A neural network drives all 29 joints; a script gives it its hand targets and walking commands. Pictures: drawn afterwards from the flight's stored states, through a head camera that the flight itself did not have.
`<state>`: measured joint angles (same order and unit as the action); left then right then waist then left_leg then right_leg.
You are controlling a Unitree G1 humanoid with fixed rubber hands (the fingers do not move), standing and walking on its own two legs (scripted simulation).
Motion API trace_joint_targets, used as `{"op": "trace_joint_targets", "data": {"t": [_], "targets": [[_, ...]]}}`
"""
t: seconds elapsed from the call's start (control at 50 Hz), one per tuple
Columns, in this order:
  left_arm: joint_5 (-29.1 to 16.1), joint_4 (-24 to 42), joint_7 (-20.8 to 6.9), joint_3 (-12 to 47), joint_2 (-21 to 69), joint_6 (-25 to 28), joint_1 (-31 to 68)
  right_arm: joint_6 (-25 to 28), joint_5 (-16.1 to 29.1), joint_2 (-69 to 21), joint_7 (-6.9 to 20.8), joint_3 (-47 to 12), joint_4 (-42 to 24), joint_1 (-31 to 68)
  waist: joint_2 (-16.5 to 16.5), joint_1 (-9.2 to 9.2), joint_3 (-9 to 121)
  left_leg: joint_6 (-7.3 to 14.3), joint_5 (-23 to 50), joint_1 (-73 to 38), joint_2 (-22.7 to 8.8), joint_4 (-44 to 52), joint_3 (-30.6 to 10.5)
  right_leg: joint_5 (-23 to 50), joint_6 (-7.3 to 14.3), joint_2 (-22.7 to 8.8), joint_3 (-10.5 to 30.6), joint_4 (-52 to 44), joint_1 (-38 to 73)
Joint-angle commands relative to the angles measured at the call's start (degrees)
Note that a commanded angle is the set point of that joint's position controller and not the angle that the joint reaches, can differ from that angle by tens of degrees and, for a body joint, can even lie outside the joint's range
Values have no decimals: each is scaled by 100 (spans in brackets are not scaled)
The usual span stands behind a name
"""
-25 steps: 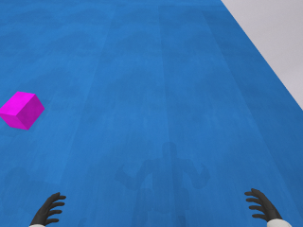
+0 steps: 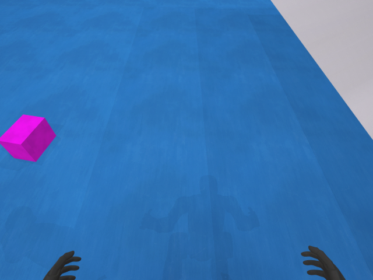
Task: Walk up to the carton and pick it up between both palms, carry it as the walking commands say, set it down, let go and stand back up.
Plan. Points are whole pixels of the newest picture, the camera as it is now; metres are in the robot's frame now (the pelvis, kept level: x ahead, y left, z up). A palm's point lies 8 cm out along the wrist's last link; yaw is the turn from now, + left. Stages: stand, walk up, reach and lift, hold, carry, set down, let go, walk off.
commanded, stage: stand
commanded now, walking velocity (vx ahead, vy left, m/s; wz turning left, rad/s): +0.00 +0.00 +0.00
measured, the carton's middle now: (29, 137) +1.10 +1.07 -0.67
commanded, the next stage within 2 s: walk up in 1.58 s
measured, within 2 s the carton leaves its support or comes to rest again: neither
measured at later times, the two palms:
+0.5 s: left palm out of the picture +0.11 +0.31 -0.08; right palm out of the picture +0.11 -0.31 -0.08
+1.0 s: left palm out of the picture +0.10 +0.31 -0.08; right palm out of the picture +0.10 -0.31 -0.08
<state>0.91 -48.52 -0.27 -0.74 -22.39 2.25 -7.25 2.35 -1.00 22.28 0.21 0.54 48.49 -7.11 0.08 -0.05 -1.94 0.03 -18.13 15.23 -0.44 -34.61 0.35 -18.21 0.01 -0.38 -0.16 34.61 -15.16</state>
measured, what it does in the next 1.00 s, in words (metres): stands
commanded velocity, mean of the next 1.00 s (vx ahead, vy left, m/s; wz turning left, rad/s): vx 0.00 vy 0.00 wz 0.00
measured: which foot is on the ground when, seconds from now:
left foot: down 0.00-1.00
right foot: down 0.00-1.00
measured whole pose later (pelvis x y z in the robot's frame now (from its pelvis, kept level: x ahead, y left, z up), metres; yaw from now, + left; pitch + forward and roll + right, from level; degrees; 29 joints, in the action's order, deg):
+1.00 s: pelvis +0.00 +0.00 +0.02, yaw +0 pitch -2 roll +0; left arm 0.6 -60.3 -0.1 -0.1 -22.7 1.3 -4.9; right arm 1.4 -0.7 22.5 0.0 0.1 60.4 -4.8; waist 0.1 -0.1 -2.2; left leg -0.1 -10.7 7.5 -0.3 -20.2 0.4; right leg -10.7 -0.3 -0.4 -0.2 20.2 -7.4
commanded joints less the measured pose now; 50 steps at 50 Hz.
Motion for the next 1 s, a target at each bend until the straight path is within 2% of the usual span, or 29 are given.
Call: {"op": "trace_joint_targets", "data": {"t": [0.0,0.22,0.46,0.98], "targets": [[-13,198,20,-201,-948,65,285,64,11,948,-20,205,-199,284,-12,2,407,313,967,-184,-506,763,-553,1007,308,-509,554,-753,185],[-24,-300,19,-145,-954,38,411,31,24,950,-18,161,297,397,-5,5,364,240,1202,-529,-568,1296,-540,1219,230,-580,547,-1283,525],[-23,-702,25,-115,-980,4,491,7,29,978,-27,139,709,466,-12,-4,295,188,1126,-666,-623,1626,-554,1146,190,-629,549,-1613,669],[-31,-938,46,-106,-1016,-41,458,-43,36,1016,-44,135,949,452,-12,-7,292,162,1281,-803,-669,1781,-548,1298,156,-677,541,-1780,779]]}}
